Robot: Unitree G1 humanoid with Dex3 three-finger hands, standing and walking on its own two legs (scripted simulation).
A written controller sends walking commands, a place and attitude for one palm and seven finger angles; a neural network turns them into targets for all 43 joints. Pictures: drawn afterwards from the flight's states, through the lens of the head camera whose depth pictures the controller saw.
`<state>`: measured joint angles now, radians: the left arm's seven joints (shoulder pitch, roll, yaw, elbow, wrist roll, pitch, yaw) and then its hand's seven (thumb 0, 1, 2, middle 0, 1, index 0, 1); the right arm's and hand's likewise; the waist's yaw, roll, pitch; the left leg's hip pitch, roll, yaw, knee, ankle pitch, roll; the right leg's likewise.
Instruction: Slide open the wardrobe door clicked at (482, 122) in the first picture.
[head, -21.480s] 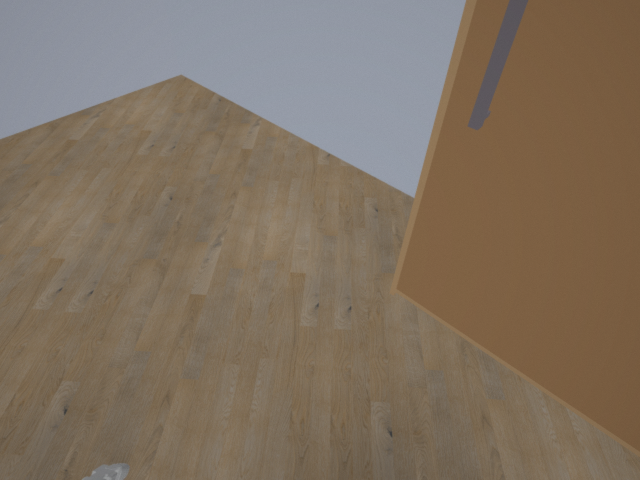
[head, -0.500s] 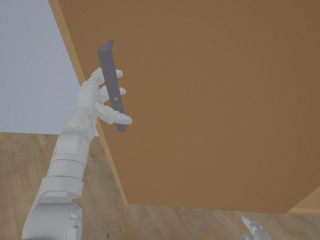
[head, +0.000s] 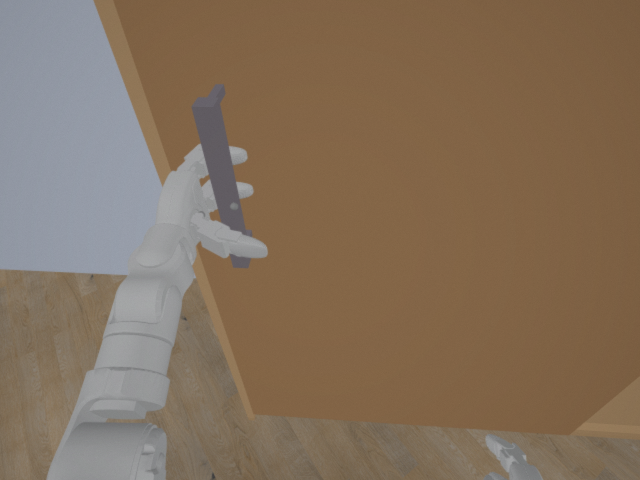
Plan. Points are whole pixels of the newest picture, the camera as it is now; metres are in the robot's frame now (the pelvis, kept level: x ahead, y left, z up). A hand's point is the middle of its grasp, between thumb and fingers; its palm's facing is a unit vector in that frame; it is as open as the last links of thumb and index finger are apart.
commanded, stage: slide the fingers in behind the handle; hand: left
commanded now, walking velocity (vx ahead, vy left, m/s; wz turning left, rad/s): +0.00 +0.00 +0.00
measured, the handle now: (231, 185) +0.45 +0.15 +0.16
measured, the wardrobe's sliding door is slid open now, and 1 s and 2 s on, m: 0.00 0.00 0.00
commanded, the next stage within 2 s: grip the handle and tug to test in 0.58 s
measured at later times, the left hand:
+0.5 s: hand (237, 199) +0.40 +0.13 +0.18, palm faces -0.03 -1.00 +0.01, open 14.0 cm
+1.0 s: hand (236, 205) +0.39 +0.13 +0.18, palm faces -0.01 -1.00 -0.01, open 11.6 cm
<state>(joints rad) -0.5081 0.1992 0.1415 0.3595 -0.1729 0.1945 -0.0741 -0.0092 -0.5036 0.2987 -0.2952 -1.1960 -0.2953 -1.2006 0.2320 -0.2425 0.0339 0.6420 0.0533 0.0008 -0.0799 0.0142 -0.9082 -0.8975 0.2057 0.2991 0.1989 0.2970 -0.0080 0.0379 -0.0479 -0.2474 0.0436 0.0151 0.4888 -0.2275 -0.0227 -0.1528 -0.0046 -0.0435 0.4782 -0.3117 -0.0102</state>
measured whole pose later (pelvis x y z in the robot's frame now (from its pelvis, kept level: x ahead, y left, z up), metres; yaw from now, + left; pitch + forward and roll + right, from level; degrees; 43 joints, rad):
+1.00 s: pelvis +0.00 +0.01 +0.00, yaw +1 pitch -1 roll +0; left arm -0.54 0.18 0.10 0.37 -0.16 0.21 -0.03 -0.01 -0.14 0.46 -0.33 -1.25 -0.32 -1.25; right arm 0.20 -0.23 0.04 0.64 0.05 0.00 -0.08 0.01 -0.91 -0.90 0.21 0.30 0.20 0.30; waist 0.00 0.03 -0.04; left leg -0.25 0.03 0.01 0.49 -0.23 -0.02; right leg -0.15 -0.01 -0.05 0.47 -0.31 0.00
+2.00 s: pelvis +0.01 +0.00 +0.00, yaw -1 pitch +0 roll +0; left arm -0.44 0.19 0.14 0.27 -0.17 0.22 -0.05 0.00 0.73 0.78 -0.36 -1.40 -0.33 -1.40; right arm 0.22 -0.23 0.04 0.61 0.05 0.01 -0.06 0.01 -0.91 -0.90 0.21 0.30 0.20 0.30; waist -0.02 0.04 -0.06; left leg -0.22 0.04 0.03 0.47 -0.24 -0.02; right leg -0.14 -0.01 -0.02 0.46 -0.32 0.00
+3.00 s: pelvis +0.00 +0.01 +0.00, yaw +3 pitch +0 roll +0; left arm -0.59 0.08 -0.04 0.32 -0.11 0.23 0.10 -0.01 0.75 0.79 -0.35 -1.40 -0.24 -1.40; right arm 0.21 -0.22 0.03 0.67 0.03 0.00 -0.04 0.01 -0.91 -0.90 0.21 0.30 0.20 0.30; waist 0.03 0.04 -0.02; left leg -0.30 0.01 -0.04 0.55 -0.25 -0.01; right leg -0.17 -0.03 -0.09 0.53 -0.35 0.00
